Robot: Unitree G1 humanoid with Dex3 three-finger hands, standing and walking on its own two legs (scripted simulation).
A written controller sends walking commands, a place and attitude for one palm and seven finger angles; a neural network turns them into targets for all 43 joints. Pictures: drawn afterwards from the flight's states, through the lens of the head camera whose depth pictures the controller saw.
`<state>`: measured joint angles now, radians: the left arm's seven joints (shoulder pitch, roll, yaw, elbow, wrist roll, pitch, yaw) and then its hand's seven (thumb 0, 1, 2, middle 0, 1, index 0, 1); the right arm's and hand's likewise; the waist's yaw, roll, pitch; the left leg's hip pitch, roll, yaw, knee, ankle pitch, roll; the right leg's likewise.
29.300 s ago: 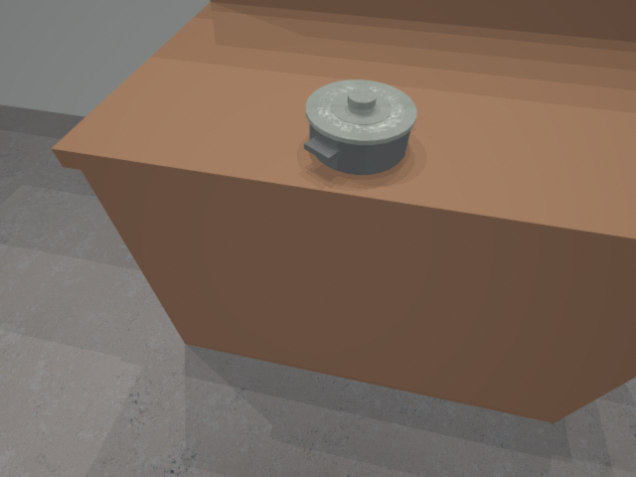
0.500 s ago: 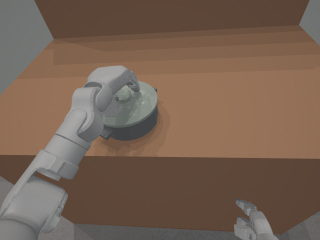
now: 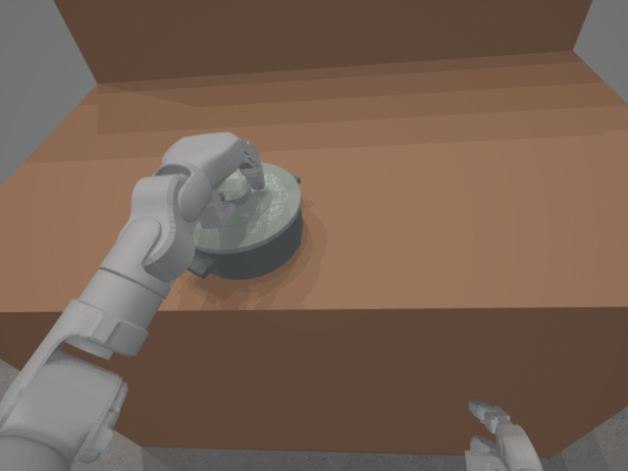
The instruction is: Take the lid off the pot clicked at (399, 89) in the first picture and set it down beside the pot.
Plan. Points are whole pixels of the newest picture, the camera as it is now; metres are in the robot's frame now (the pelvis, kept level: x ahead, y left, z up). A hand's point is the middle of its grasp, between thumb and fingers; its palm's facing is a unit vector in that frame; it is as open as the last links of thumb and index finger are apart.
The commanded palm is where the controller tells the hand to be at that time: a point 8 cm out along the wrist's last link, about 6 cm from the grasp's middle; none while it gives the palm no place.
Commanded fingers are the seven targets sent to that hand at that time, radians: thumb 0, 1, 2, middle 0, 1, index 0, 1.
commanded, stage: close the fingers and squeeze the knob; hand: left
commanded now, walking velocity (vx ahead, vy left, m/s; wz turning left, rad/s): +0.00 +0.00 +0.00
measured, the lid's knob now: (234, 192) +0.44 +0.12 +0.15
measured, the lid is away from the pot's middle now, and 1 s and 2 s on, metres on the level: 0.00 0.01 0.02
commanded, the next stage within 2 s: lift the lid straight up in 0.32 s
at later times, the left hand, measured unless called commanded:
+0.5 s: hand (221, 197) +0.40 +0.13 +0.17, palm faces -0.19 -0.08 -0.98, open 7.5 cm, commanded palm +0.38 +0.14 +0.24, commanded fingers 0.00 0.44 1.28 -1.02 -0.75 -1.00 -0.74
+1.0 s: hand (220, 176) +0.40 +0.12 +0.20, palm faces -0.16 -0.06 -0.99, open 7.5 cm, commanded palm +0.38 +0.14 +0.28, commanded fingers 0.00 0.44 1.28 -1.02 -0.75 -1.01 -0.74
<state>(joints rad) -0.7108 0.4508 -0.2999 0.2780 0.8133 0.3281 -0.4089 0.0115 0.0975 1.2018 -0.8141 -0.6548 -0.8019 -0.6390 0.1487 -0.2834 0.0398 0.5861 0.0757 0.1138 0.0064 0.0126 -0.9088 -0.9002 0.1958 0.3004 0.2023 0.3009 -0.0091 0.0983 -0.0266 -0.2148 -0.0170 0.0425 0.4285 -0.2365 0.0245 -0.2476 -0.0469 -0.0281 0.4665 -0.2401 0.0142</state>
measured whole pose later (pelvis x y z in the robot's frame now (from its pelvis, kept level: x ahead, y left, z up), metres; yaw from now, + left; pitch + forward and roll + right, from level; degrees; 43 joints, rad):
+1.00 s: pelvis -0.01 +0.00 +0.00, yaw +0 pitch +1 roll +1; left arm -0.82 0.46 -0.32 0.30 0.79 0.33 -0.45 0.01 0.09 1.17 -0.85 -0.64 -0.83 -0.64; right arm 0.13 -0.28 0.05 0.61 0.07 0.08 0.00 0.01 -0.91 -0.90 0.20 0.30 0.20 0.30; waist 0.00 0.11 -0.01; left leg -0.20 -0.02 0.04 0.40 -0.21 0.03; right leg -0.23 -0.05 -0.03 0.45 -0.22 0.02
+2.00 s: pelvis -0.01 +0.01 +0.00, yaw +1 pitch +1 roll +1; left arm -1.04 0.52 -0.33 0.32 0.80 0.36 -0.53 0.00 0.08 1.16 -0.86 -0.65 -0.84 -0.65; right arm 0.12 -0.28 0.06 0.60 0.08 0.05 -0.01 0.01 -0.91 -0.90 0.20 0.30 0.20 0.30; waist 0.01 0.10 -0.02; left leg -0.21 -0.04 0.04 0.39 -0.20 0.04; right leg -0.24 -0.07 -0.03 0.44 -0.21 0.02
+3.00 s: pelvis -0.01 +0.01 +0.00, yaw +1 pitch +1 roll +1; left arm -1.05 0.61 -0.27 0.32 0.83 0.40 -0.60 0.00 0.07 1.16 -0.87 -0.65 -0.84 -0.64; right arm 0.13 -0.30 0.06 0.59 0.09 0.07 -0.02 0.01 -0.91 -0.90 0.20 0.30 0.20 0.30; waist 0.02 0.10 -0.02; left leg -0.21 -0.03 0.03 0.39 -0.20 0.04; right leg -0.24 -0.06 -0.03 0.43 -0.21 0.02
